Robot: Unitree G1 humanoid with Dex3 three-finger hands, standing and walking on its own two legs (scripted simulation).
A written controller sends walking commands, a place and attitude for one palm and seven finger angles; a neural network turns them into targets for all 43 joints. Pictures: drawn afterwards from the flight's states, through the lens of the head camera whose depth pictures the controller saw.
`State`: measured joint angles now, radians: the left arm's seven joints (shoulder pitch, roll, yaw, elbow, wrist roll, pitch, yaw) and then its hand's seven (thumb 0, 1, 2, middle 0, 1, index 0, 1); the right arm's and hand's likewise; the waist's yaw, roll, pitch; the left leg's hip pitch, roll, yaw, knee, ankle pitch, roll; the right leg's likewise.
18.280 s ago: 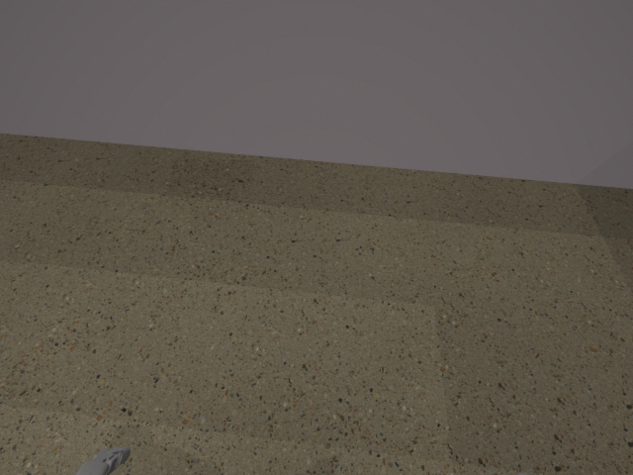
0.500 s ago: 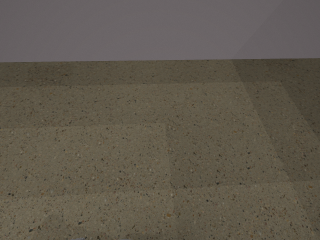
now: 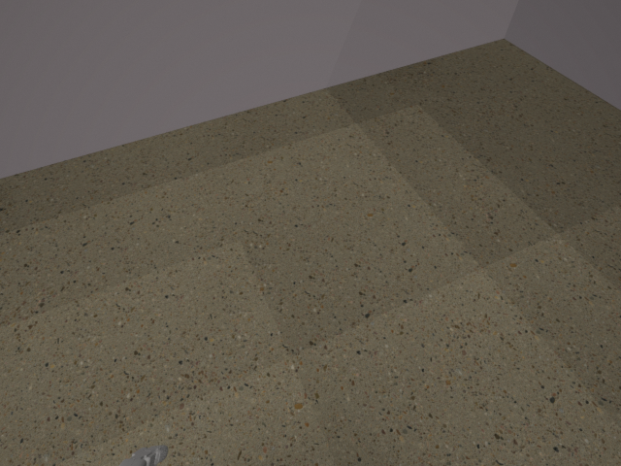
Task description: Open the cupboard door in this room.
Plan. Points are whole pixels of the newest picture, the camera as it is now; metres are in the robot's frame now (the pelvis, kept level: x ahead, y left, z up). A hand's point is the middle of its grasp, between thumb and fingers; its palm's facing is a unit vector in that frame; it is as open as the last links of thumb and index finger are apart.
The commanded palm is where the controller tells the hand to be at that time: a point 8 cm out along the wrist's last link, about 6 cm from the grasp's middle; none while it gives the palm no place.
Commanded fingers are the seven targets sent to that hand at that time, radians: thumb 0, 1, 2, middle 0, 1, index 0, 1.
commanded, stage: turn or walk to find it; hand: left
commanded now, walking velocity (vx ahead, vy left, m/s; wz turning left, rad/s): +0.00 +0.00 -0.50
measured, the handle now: out of the picture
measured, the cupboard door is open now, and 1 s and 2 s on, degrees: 0 0 0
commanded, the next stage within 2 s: none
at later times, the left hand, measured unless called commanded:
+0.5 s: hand out of the picture +0.07 +0.19 -0.16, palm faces -0.13 -0.97 -0.23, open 7.4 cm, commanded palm none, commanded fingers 0.00 0.90 0.90 -0.20 -0.30 -0.20 -0.30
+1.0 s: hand (202, 461) +0.15 +0.17 -0.15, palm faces -0.46 -0.86 -0.23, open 7.4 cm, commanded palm none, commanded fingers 0.00 0.90 0.90 -0.20 -0.30 -0.20 -0.30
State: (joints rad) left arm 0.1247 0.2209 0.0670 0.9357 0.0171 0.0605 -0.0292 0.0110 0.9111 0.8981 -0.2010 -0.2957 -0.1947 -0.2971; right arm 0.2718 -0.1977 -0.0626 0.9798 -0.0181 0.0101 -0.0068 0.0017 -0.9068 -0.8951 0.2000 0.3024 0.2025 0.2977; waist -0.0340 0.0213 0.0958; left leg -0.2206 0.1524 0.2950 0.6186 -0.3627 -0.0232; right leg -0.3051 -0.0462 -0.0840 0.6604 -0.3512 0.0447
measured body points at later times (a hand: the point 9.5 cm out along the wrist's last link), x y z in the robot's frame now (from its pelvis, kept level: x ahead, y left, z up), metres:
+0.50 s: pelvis -0.01 +0.00 +0.01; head +0.03 +0.00 +0.46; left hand +0.08 +0.24 -0.14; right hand +0.05 -0.27 -0.13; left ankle +0.00 +0.13 -0.70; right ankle +0.00 -0.11 -0.73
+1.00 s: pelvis -0.03 +0.03 +0.01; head +0.00 +0.02 +0.46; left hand +0.17 +0.21 -0.13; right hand -0.13 -0.19 -0.14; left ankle +0.00 +0.13 -0.73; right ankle -0.11 -0.08 -0.68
